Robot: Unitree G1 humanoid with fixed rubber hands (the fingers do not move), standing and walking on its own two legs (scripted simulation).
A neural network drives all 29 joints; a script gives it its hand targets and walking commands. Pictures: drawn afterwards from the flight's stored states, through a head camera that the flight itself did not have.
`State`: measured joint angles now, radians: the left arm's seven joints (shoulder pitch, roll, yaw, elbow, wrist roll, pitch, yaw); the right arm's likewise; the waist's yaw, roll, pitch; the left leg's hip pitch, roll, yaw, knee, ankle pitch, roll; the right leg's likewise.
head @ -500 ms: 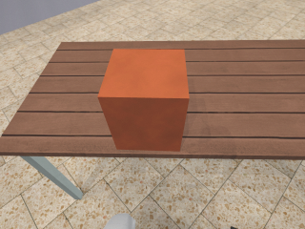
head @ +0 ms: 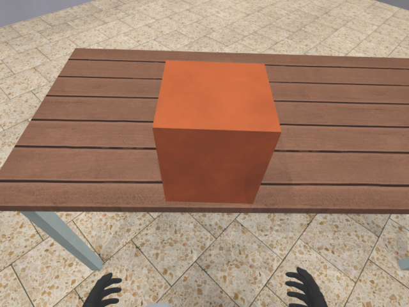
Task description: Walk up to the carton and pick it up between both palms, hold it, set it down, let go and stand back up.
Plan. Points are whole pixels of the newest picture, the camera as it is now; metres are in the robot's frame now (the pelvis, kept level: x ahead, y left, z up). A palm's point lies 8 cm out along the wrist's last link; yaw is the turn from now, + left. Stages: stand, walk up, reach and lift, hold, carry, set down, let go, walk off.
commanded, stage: walk up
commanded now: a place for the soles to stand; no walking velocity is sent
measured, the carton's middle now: (212, 136) +0.45 +0.00 +0.06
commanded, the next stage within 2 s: none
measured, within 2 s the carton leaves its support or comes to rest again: neither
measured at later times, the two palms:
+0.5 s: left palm out of the picture +0.10 +0.23 -0.11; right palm out of the picture +0.10 -0.22 -0.10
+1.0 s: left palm out of the picture +0.08 +0.20 -0.11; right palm out of the picture +0.04 -0.23 -0.09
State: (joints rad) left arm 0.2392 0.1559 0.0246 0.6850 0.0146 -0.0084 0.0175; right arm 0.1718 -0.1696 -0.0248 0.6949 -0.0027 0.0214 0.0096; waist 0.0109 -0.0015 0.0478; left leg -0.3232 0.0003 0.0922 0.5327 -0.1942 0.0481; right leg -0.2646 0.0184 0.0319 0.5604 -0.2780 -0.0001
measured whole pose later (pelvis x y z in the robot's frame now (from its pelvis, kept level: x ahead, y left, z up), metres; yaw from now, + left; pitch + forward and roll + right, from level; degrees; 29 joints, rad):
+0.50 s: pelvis -0.01 +0.01 +0.00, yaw +0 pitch -1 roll +0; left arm 0.26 0.15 0.01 0.71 0.01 -0.01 0.01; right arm 0.25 -0.17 -0.03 0.68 -0.01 0.02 0.02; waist 0.00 -0.01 0.04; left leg -0.33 -0.01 0.10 0.53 -0.18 0.06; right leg -0.28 0.01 0.04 0.56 -0.27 0.02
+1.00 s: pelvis -0.07 -0.01 +0.00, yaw -1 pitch -1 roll +0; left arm 0.18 0.16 0.01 0.66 0.03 0.03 -0.01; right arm 0.25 -0.15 -0.01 0.66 -0.02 0.00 0.00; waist 0.00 -0.04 0.03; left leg -0.28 -0.01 0.03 0.60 -0.29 0.03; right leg -0.34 0.01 -0.03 0.58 -0.24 -0.02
